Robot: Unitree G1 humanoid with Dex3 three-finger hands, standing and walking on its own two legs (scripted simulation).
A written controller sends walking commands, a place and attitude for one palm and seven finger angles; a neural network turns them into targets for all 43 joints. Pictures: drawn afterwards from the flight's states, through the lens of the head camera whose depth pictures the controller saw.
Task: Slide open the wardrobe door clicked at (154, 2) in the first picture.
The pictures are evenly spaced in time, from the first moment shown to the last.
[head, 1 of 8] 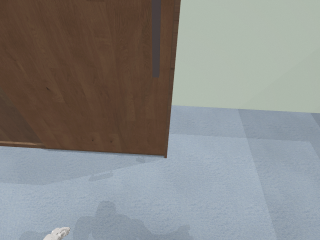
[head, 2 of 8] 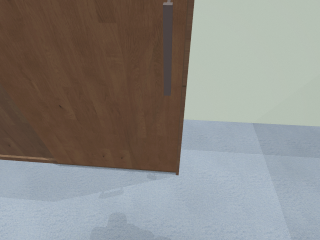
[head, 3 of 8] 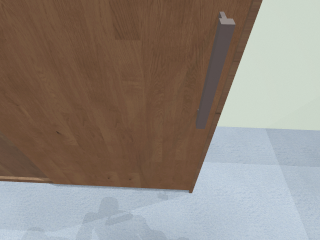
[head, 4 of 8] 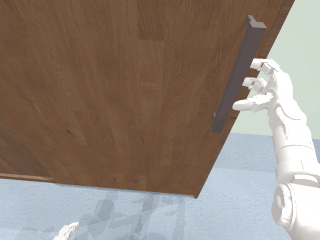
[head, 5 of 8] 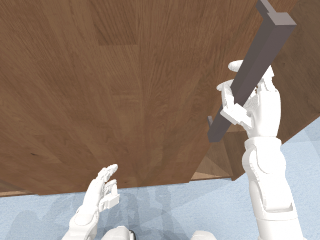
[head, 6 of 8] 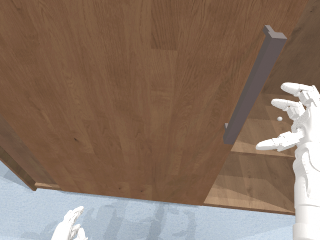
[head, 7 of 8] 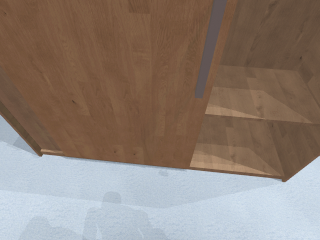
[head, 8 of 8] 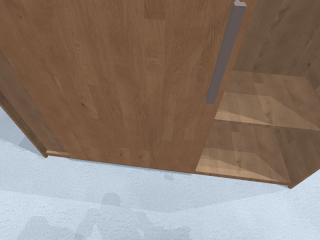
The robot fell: no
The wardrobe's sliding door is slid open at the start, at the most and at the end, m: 0.00 0.64 0.63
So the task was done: yes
